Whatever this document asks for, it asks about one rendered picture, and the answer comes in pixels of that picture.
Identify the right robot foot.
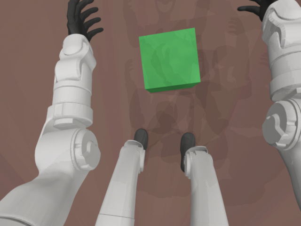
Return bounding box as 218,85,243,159
180,133,195,172

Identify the left robot forearm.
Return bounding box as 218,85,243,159
35,34,96,152

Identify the left robot upper arm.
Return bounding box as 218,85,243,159
0,128,101,226

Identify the robot right hand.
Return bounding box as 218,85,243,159
237,0,277,21

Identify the carton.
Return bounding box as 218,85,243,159
139,28,201,93

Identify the right robot thigh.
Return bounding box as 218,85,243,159
184,151,229,226

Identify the robot left hand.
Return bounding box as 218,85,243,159
67,0,103,43

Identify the right robot forearm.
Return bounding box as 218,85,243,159
261,0,301,103

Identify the right robot upper arm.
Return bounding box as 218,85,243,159
262,98,301,211

